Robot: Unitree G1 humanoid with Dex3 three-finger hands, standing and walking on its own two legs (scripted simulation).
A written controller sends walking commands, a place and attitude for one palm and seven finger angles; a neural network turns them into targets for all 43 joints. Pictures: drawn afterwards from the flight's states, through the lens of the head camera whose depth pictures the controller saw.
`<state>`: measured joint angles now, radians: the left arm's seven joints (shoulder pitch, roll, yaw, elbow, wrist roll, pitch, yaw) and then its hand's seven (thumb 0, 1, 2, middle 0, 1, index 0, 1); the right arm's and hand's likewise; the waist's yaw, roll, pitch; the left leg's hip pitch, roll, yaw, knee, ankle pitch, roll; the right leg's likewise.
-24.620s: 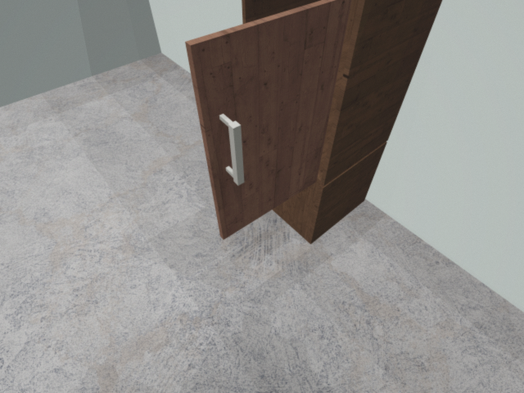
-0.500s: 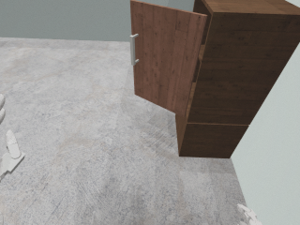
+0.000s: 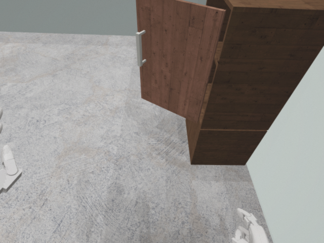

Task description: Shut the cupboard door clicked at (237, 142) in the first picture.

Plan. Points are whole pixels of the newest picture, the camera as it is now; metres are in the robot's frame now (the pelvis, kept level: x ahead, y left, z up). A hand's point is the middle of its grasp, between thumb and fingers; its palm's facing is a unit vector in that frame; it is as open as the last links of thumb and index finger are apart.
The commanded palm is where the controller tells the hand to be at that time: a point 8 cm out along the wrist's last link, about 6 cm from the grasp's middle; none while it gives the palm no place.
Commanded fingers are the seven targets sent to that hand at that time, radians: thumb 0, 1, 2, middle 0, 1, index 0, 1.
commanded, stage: stop stepping back and stand still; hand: left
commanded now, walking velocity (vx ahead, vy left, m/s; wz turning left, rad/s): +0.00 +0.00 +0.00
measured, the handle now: (141, 48) +0.97 +0.15 +0.01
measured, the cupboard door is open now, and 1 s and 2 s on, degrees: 57 57 57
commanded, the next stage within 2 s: let the arm hang, fingers relaxed in 0.04 s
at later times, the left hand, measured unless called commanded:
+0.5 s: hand out of the picture -0.01 +0.19 -0.18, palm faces +0.02 -0.98 -0.19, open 7.0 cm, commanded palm none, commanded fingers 0.00 0.90 0.90 -0.20 -0.30 -0.20 -0.30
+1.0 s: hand out of the picture -0.02 +0.21 -0.17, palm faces +0.03 -0.97 -0.25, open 7.4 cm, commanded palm none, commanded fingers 0.00 0.90 0.90 -0.20 -0.30 -0.20 -0.30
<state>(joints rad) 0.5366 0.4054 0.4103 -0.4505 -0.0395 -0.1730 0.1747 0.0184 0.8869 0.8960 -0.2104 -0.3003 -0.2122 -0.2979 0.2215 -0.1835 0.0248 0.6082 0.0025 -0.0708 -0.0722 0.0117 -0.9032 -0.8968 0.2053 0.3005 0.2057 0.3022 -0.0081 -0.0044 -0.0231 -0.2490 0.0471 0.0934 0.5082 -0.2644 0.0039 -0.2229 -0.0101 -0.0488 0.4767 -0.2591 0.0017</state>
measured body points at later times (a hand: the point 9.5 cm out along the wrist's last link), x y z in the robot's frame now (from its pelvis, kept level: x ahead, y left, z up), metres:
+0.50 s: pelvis -0.04 +0.00 +0.00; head -0.02 +0.02 +0.45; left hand -0.01 +0.24 -0.16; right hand +0.00 -0.25 -0.14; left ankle +0.00 +0.11 -0.74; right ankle -0.01 -0.12 -0.74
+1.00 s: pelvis -0.04 +0.01 +0.00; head -0.04 +0.00 +0.45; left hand -0.02 +0.26 -0.15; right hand -0.03 -0.23 -0.16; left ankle +0.00 +0.11 -0.74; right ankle -0.01 -0.12 -0.74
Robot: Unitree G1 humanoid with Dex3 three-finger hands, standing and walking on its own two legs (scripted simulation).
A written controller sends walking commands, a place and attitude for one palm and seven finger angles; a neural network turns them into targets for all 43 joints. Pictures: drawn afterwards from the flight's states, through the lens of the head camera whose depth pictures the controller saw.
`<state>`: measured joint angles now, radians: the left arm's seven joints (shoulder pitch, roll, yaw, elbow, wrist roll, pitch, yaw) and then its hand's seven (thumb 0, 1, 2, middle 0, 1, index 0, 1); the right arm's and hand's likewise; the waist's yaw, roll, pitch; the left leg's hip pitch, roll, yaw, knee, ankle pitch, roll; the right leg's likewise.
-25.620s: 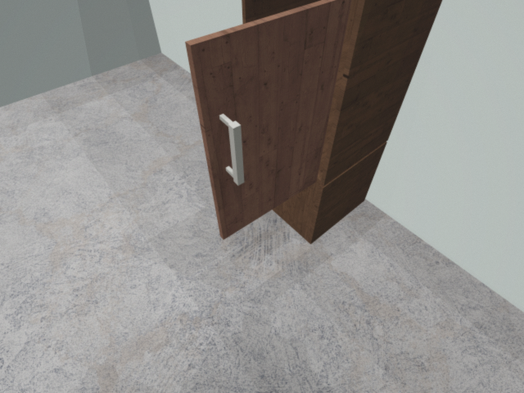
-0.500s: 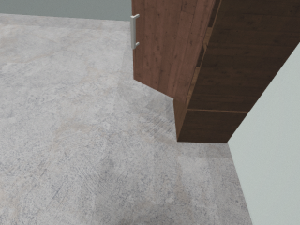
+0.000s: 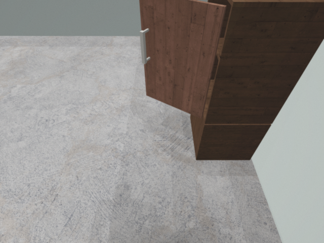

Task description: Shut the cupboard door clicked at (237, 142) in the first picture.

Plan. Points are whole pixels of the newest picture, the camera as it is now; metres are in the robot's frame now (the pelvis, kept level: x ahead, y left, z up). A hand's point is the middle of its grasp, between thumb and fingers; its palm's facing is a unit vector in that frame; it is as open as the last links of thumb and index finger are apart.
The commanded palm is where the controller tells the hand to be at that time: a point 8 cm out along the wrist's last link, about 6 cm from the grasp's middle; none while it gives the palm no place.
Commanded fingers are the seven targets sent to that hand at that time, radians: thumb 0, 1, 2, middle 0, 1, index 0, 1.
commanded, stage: let the arm hang, fingers relaxed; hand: left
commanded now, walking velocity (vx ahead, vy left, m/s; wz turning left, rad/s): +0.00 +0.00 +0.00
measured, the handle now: (145, 46) +1.01 +0.14 +0.01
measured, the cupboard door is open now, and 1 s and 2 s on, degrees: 57 57 57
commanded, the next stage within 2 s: look to check the result in 0.24 s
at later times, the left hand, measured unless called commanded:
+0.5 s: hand out of the picture +0.07 +0.22 -0.16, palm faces +0.01 -0.95 -0.31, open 7.4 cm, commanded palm none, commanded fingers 0.00 0.90 0.90 -0.20 -0.30 -0.20 -0.30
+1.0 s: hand out of the picture +0.12 +0.22 -0.15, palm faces +0.01 -0.94 -0.33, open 7.4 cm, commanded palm none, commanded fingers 0.00 0.90 0.90 -0.20 -0.30 -0.20 -0.30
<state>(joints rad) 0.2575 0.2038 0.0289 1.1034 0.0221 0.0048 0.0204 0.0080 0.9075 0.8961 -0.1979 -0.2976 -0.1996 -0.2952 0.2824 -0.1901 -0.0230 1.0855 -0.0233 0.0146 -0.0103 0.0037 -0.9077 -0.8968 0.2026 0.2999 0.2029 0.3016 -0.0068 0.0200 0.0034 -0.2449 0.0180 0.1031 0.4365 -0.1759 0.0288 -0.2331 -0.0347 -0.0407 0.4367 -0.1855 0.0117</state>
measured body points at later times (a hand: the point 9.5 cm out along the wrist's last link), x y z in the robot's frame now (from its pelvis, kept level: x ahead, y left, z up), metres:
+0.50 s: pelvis +0.02 -0.01 +0.01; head +0.03 -0.02 +0.46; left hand +0.07 +0.27 -0.13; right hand +0.07 -0.29 -0.14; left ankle +0.04 +0.10 -0.74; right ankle +0.03 -0.13 -0.74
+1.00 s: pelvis +0.05 -0.02 +0.01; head +0.05 -0.03 +0.46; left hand +0.12 +0.27 -0.12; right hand +0.13 -0.31 -0.13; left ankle +0.04 +0.10 -0.74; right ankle +0.03 -0.13 -0.74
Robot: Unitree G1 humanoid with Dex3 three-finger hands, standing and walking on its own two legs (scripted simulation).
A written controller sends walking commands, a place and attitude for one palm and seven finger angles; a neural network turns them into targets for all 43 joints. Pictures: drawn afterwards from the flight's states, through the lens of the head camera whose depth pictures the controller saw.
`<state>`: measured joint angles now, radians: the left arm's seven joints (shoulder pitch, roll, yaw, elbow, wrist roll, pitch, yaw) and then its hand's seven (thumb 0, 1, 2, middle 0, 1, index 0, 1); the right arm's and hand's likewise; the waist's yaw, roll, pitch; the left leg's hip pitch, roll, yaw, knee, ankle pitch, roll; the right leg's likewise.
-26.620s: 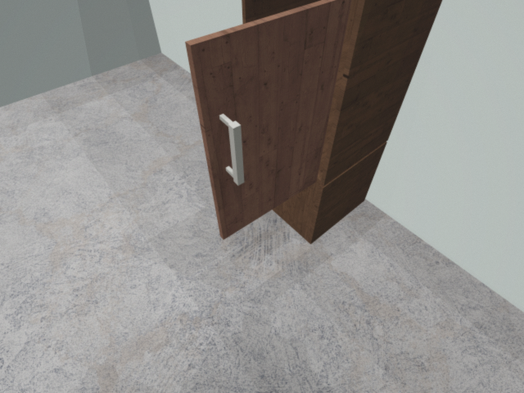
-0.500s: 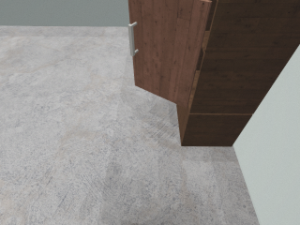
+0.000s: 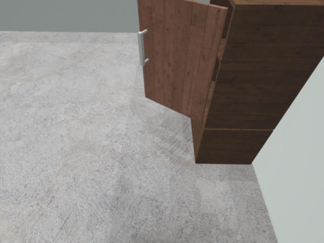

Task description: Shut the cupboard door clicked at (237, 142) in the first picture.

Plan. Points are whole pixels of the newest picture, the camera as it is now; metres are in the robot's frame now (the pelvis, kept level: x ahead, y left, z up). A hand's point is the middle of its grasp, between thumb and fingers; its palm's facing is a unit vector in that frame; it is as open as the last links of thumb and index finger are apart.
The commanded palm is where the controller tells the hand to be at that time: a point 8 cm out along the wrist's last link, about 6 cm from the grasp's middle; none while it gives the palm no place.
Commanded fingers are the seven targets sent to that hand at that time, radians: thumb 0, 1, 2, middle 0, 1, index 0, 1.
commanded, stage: walk to a spot facing it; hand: left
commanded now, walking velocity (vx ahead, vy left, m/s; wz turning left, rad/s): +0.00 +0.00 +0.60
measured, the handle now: (143, 48) +0.96 +0.14 +0.00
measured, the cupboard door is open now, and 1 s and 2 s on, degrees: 57 57 57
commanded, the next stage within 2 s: none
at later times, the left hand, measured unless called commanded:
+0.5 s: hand out of the picture -0.01 +0.24 -0.19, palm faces +0.27 -0.93 -0.25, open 7.4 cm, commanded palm none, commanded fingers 0.00 0.90 0.90 -0.20 -0.30 -0.20 -0.30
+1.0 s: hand out of the picture -0.09 +0.20 -0.18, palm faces +0.60 -0.76 -0.24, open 7.4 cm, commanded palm none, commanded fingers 0.00 0.90 0.90 -0.20 -0.30 -0.20 -0.30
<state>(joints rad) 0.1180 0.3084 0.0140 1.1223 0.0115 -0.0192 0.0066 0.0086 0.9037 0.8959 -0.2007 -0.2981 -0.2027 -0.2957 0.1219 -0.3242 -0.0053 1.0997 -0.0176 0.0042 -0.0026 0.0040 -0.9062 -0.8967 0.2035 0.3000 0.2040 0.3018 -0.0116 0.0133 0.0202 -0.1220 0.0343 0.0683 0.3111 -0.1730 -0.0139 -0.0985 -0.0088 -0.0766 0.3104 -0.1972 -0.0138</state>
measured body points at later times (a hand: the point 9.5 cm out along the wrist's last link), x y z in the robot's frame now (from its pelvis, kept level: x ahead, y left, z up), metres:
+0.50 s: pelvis -0.02 +0.03 -0.01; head +0.03 +0.05 +0.43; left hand -0.03 +0.29 -0.17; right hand +0.05 -0.20 -0.16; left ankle +0.00 +0.13 -0.75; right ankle -0.02 -0.12 -0.69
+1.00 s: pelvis -0.02 +0.00 -0.02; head +0.01 +0.03 +0.43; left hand -0.12 +0.24 -0.16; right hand +0.21 -0.17 -0.15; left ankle -0.11 +0.09 -0.73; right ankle +0.02 -0.13 -0.75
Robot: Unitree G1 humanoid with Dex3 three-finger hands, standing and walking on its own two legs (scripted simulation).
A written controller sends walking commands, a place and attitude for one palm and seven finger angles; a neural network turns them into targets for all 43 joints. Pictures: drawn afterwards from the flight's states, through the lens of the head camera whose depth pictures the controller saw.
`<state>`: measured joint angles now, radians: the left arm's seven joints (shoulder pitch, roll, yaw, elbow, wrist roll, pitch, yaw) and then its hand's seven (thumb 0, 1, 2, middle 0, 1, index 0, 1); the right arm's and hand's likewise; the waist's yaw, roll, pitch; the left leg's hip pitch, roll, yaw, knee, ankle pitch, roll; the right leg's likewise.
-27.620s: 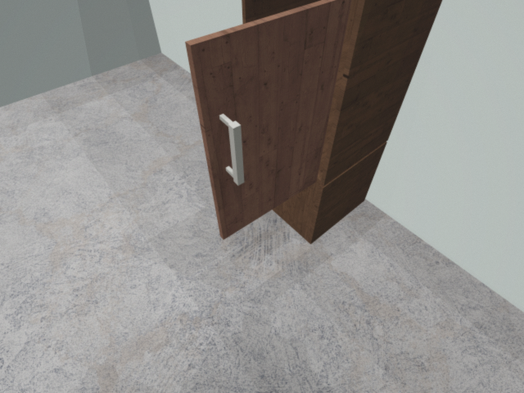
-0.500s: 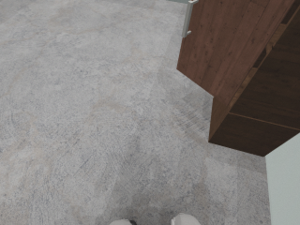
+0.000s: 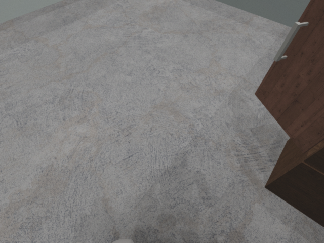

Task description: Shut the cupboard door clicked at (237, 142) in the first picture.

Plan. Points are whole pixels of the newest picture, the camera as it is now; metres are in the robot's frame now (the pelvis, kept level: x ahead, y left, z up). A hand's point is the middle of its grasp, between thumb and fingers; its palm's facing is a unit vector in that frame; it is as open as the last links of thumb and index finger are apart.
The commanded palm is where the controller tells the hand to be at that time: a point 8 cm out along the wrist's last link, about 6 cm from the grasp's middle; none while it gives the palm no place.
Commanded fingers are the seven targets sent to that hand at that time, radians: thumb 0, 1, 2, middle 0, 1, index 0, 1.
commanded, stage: walk to a spot facing it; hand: left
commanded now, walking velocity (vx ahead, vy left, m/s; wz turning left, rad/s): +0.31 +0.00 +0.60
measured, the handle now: (290, 42) +0.87 -0.49 +0.02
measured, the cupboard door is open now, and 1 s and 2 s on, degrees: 57 57 57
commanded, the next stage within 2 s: turn to face it in 1.04 s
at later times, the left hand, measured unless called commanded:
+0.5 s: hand (91, 220) +0.19 +0.21 -0.15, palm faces +0.26 -0.93 -0.26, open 7.4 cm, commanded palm none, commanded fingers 0.00 0.90 0.90 -0.20 -0.30 -0.20 -0.30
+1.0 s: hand (68, 206) +0.22 +0.29 -0.17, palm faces +0.54 -0.81 -0.21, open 7.4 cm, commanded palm none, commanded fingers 0.00 0.90 0.90 -0.20 -0.30 -0.20 -0.30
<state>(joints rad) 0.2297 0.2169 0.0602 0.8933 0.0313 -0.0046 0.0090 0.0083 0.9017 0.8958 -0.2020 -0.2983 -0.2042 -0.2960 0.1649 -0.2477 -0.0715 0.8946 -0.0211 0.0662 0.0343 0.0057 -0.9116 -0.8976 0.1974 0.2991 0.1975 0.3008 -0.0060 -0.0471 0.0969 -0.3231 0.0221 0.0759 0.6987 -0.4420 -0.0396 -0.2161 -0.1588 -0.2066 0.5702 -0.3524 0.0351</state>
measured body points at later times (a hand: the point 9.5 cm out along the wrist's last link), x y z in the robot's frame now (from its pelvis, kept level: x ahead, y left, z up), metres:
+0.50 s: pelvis +0.14 -0.01 +0.00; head +0.18 -0.02 +0.44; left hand +0.17 +0.25 -0.13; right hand +0.21 -0.26 -0.16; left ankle +0.03 +0.10 -0.65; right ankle +0.21 -0.11 -0.73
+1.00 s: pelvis +0.30 +0.10 +0.00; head +0.33 +0.14 +0.45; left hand +0.20 +0.34 -0.15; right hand +0.51 -0.06 -0.13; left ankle +0.28 +0.18 -0.73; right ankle +0.38 -0.04 -0.66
